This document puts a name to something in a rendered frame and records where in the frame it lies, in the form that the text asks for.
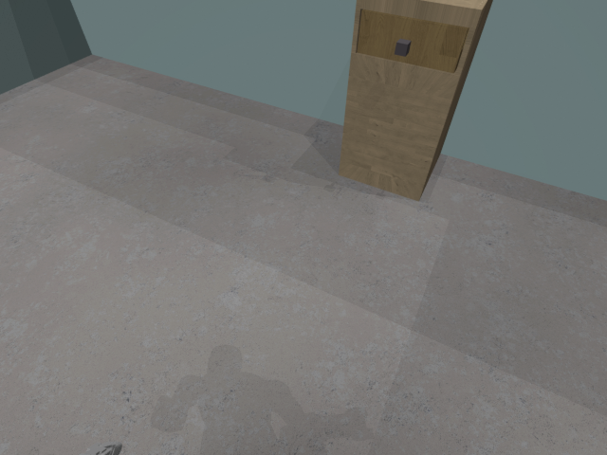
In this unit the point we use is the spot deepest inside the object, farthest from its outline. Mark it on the handle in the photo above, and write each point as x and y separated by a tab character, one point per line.
402	47

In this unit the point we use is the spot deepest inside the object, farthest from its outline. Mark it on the drawer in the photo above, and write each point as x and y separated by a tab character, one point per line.
434	45

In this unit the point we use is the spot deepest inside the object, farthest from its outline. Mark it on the cabinet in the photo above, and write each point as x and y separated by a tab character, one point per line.
397	115

